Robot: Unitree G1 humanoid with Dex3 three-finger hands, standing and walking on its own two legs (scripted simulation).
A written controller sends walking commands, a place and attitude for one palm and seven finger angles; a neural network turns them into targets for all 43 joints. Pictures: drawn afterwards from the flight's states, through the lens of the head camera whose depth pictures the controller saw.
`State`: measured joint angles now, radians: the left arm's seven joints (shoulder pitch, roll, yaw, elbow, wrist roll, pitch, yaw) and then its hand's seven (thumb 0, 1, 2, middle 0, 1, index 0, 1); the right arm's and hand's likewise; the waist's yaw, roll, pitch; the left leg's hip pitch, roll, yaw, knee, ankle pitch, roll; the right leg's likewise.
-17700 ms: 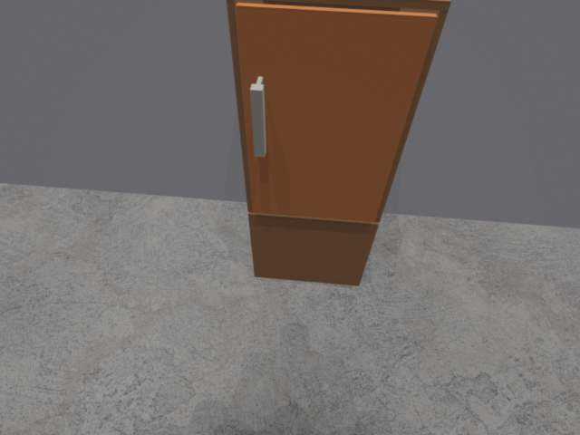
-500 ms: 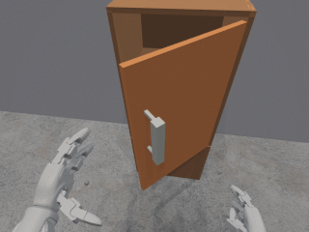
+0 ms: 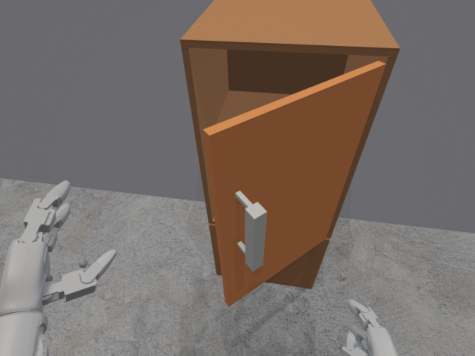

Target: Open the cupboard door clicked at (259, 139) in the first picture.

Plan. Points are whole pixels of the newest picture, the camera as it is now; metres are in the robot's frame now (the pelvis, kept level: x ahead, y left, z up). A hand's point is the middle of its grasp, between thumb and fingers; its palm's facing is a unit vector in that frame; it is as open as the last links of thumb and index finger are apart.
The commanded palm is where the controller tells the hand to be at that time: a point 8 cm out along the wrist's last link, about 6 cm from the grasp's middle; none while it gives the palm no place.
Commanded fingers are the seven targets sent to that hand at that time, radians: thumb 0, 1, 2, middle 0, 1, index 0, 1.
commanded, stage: draw the hand back to the body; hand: left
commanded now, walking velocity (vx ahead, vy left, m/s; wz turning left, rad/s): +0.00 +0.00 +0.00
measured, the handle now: (247, 231) +0.34 +0.03 +0.02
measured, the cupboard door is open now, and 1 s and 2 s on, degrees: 44 44 44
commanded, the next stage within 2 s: step back with the hand held close in 0.56 s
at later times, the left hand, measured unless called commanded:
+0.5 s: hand (68, 255) +0.19 +0.25 +0.15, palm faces +0.45 -0.80 -0.40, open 7.5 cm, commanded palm +0.14 +0.28 +0.17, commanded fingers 0.00 0.90 0.90 -0.20 -0.30 -0.20 -0.30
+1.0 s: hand (70, 262) +0.18 +0.24 +0.15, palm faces +0.32 -0.79 -0.52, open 7.4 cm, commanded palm +0.12 +0.29 +0.18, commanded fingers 0.00 0.90 0.90 -0.20 -0.30 -0.20 -0.30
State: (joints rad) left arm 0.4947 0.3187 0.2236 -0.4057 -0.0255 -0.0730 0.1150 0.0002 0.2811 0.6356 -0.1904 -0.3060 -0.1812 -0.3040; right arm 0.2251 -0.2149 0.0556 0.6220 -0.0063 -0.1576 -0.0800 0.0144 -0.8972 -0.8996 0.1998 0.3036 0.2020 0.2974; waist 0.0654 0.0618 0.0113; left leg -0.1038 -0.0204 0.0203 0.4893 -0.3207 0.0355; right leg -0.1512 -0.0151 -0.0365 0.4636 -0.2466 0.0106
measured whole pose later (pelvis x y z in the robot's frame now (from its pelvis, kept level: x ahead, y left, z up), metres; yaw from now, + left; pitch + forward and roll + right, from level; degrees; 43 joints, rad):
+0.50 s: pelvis +0.00 -0.02 +0.01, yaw +0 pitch -5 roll -1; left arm 0.46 0.33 0.32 -0.38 -0.04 -0.09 0.11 0.01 0.87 0.89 -0.21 -0.31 -0.20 -0.30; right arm 0.20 -0.23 0.02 0.65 -0.01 -0.14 -0.08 0.01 -0.90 -0.90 0.20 0.30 0.20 0.30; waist 0.08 0.06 0.04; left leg -0.04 0.00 0.02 0.41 -0.28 0.02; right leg -0.09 0.01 -0.04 0.38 -0.21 -0.01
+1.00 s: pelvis -0.03 -0.01 +0.00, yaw -2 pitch +0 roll -1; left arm 0.55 0.39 0.37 -0.43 -0.02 -0.16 0.11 0.01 0.89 0.90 -0.22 -0.31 -0.21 -0.30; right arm 0.17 -0.25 -0.01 0.58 0.00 -0.05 -0.09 0.01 -0.90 -0.90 0.20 0.30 0.20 0.30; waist 0.01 0.04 0.03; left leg -0.19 0.00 0.05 0.45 -0.25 0.03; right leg -0.25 0.01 -0.01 0.40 -0.15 0.00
